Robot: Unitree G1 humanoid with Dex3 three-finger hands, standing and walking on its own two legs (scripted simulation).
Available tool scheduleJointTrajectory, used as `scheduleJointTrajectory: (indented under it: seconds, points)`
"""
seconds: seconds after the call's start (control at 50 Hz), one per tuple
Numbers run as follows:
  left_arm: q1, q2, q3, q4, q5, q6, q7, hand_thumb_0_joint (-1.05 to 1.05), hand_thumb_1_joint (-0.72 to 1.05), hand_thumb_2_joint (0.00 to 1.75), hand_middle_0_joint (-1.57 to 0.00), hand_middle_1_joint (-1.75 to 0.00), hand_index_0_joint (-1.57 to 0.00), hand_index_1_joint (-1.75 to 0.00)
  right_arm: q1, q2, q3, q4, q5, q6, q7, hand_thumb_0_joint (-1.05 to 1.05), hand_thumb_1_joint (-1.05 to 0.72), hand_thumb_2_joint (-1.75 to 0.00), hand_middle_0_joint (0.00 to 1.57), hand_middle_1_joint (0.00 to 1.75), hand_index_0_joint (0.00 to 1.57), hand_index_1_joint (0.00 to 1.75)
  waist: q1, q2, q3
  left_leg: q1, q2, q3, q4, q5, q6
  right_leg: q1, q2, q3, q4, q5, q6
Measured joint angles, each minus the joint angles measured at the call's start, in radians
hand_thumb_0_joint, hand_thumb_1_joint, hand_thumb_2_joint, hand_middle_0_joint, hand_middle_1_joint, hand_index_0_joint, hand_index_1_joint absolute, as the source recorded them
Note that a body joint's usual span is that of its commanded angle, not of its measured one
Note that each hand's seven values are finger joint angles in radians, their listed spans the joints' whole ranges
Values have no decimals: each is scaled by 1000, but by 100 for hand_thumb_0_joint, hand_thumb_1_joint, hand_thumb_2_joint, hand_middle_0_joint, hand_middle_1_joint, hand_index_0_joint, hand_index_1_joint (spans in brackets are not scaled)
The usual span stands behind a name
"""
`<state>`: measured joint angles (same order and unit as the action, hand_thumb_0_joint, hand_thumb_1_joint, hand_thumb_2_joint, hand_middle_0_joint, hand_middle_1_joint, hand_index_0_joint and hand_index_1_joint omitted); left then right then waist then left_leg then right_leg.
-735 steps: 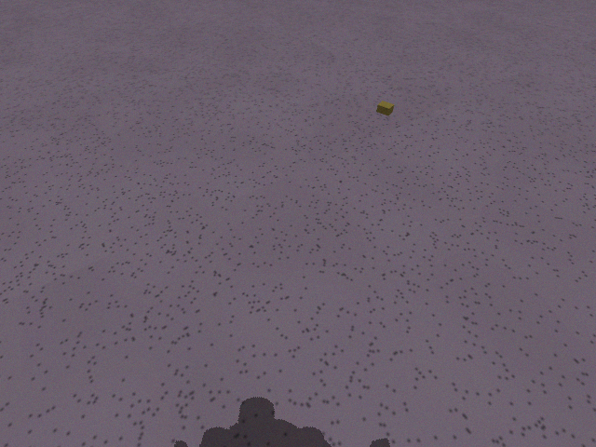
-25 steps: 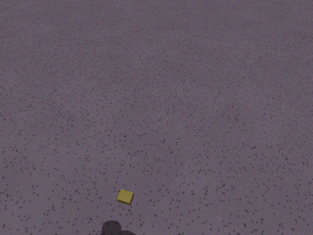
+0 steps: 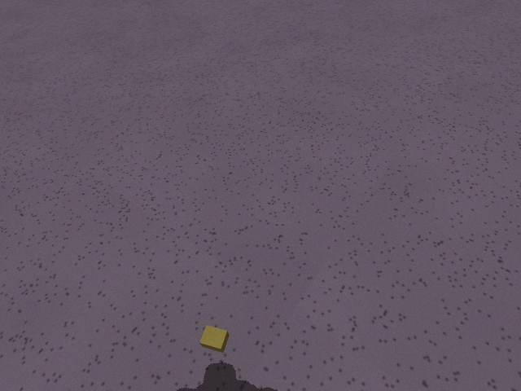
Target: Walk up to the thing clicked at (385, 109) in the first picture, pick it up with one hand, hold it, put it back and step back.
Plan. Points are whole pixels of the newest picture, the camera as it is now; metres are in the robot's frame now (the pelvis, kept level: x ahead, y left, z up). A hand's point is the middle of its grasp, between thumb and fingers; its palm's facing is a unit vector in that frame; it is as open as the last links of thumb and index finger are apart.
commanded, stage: walk up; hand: left
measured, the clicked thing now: (214, 338) +0.43 +0.26 -0.75
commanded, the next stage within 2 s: stand in 0.92 s
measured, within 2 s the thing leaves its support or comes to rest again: neither
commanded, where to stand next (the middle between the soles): +0.06 +0.04 m, yaw +0 degrees
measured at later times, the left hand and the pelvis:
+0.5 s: hand out of the picture +0.07 +0.31 -0.16, palm faces +0.02 -0.92 -0.39, open 7.4 cm; pelvis +0.01 +0.04 -0.01, yaw +2 degrees
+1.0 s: hand out of the picture +0.07 +0.30 -0.15, palm faces -0.02 -0.94 -0.33, open 7.4 cm; pelvis -0.01 +0.04 +0.01, yaw +0 degrees
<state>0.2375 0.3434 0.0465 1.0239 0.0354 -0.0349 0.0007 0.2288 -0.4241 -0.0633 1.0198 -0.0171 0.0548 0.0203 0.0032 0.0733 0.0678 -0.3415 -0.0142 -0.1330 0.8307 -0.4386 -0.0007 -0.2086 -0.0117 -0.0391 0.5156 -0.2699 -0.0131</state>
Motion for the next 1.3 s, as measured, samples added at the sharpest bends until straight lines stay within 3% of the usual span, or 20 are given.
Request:
scheduleJointTrajectory:
  seconds: [0.12, 0.22, 0.26, 0.3, 0.34, 0.38, 0.44, 0.46, 0.56, 0.84, 1.3]
  points:
    - [-10, -5, -3, -67, -13, -18, 22, 1, 90, 90, -20, -30, -20, -30, -24, 8, -1, -42, -13, 19, 10, 1, -91, -90, 20, 30, 20, 30, 4, 3, 41, -37, 7, 15, 66, 5, 3, 14, -22, -16, 3, -18, 4]
    - [-27, 27, -6, -107, -17, -6, 27, 1, 90, 90, -20, -30, -20, -30, -70, 19, -1, -66, -4, 10, 14, 1, -91, -90, 21, 30, 20, 30, 8, -22, 64, 0, 38, 71, -86, 44, 12, -20, -53, -23, 87, -67, 23]
    - [-37, 45, -10, -115, -24, 7, 25, 1, 90, 90, -20, -30, -20, -30, -86, 23, 0, -73, 0, -3, 13, 1, -91, -90, 21, 30, 20, 30, 6, -37, 67, 43, 37, 96, -197, 141, 15, -49, -69, -22, 154, -105, 36]
    - [-62, 62, -9, -110, -37, 25, 29, 1, 90, 90, -20, -30, -20, -30, -109, 40, 2, -75, -3, -15, 8, 1, -91, -90, 21, 30, 20, 30, 14, -77, 82, 45, 16, 114, -189, 139, -11, -81, -89, 10, 226, -120, 24]
    - [-81, 67, -12, -95, -45, 38, 33, 1, 91, 90, -20, -30, -20, -30, -125, 52, 11, -80, 1, -24, 9, 1, -91, -90, 21, 30, 20, 30, 11, -81, 83, 35, 22, 110, -168, 123, -12, -102, -56, 45, 293, -227, 8]
    - [-90, 71, -15, -80, -50, 40, 31, 1, 91, 90, -20, -30, -20, -30, -136, 63, 24, -85, 3, -28, 5, 1, -91, -90, 21, 30, 21, 30, 10, -83, 74, 32, 30, 108, -167, 121, -10, -107, -29, 55, 315, -263, -4]
    - [-86, 69, -18, -61, -46, 23, 23, 1, 91, 90, -20, -30, -20, -30, -157, 68, 40, -84, 12, -29, 1, 1, -91, -90, 21, 30, 21, 30, 20, -82, 58, 21, 42, 117, -145, 108, -18, -55, -18, 36, 160, -114, -4]
    - [-88, 60, -18, -50, -40, 19, 22, 1, 91, 90, -20, -30, -20, -30, -168, 65, 43, -80, 18, -28, -1, 1, -91, -90, 21, 30, 21, 30, 19, -68, 61, 21, 52, 112, -131, 101, -22, -42, -8, 31, 139, -84, 12]
    - [-86, 37, -39, -3, -34, 29, 2, 1, 91, 90, -20, -30, -20, -30, -188, 72, 51, -40, 28, -34, -4, 1, -91, -90, 21, 30, 21, 30, 15, -68, 42, 66, 43, 126, -206, 138, -20, -17, -20, 43, 102, -72, 39]
    - [-136, 13, -44, 88, -38, 30, -16, 1, 91, 90, -20, -30, -20, -30, -188, 73, 67, 97, 22, -47, 4, 1, -91, -90, 21, 30, 21, 30, 9, -72, 18, 163, 47, 146, -427, 267, -17, 74, -16, 57, -124, 67, 45]
    - [-92, 17, -42, 120, -24, 21, -16, 1, 91, 90, -20, -30, -20, -30, -110, 67, 50, 136, 6, -61, 1, 1, -91, -90, 21, 30, 21, 30, -14, -65, -26, 181, 47, 138, -487, 284, -26, 86, -16, 47, -165, 70, 39]
